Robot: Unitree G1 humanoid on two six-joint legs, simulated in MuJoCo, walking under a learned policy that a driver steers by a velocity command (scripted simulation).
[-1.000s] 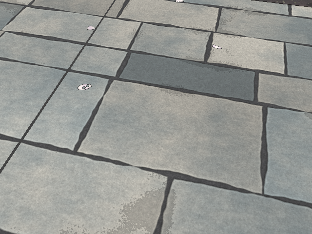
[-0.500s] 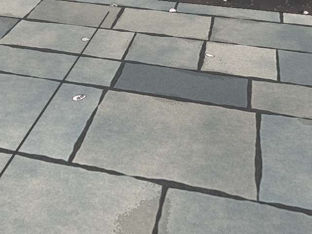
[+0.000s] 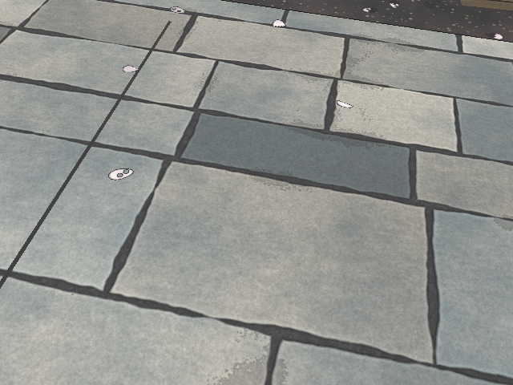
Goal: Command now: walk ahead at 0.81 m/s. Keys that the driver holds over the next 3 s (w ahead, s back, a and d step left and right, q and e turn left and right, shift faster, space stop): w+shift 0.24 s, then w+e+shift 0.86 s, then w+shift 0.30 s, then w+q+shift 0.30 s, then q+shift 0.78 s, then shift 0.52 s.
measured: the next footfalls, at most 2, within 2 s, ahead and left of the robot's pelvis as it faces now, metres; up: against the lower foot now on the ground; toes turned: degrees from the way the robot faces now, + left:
right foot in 0.42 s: +0.53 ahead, -0.10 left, +0.00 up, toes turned -5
left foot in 0.86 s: +0.97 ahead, +0.01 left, +0.00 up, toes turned -33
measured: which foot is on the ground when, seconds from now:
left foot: down 0.00-0.44, up 0.46-0.84, down 0.86-1.00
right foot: up 0.00-0.40, down 0.42-0.86, up 0.88-1.00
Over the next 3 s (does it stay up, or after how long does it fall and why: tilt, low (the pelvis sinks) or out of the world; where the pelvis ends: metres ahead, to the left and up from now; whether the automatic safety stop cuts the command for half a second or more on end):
stays up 1.54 -0.77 0.01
